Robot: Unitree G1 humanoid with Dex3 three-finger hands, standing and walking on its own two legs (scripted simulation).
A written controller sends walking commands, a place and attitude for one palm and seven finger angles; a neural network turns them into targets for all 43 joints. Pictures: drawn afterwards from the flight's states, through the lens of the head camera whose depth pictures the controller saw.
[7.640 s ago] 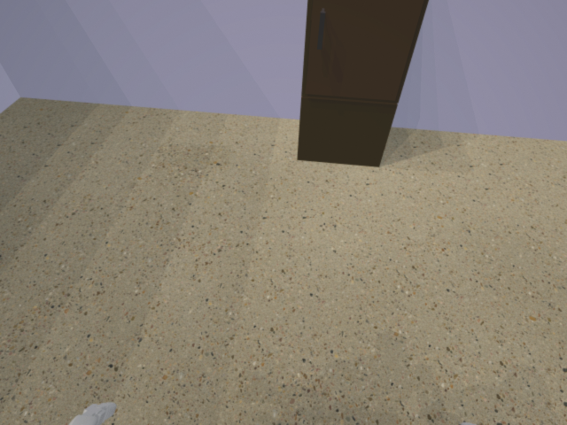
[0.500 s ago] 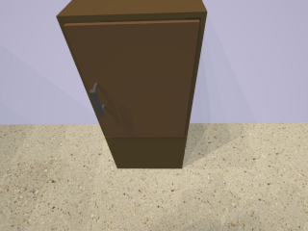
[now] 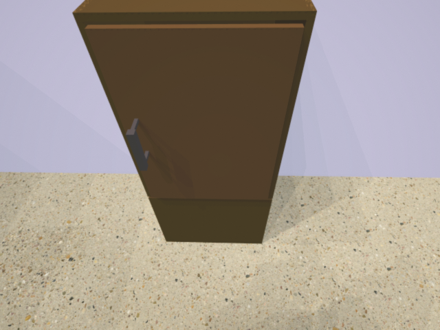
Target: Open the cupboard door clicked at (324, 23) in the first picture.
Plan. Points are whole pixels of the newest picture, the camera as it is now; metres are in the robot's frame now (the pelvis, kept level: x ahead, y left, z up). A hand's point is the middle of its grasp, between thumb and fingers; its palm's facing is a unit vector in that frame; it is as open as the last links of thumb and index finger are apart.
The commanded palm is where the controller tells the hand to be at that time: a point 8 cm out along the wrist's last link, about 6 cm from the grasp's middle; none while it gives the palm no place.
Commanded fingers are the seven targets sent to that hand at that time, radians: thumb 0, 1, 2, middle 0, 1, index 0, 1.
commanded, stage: come to a stop and stand still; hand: left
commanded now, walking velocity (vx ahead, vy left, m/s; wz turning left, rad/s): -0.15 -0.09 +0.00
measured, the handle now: (139, 145) +0.55 +0.26 -0.03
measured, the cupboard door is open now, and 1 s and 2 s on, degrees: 0 0 0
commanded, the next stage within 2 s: look again from close up in 1.46 s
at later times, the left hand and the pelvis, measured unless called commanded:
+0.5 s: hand out of the picture +0.03 +0.18 -0.16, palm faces +0.06 -0.96 -0.26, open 7.4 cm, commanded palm none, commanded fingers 0.00 0.90 0.90 -0.20 -0.30 -0.20 -0.30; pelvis -0.02 -0.02 +0.00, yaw +1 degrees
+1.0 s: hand out of the picture -0.06 +0.21 -0.16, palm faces +0.07 -0.96 -0.26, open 7.4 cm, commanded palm none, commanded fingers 0.00 0.90 0.90 -0.20 -0.30 -0.20 -0.30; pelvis -0.09 +0.00 +0.01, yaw +2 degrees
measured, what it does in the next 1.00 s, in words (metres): shifts its weight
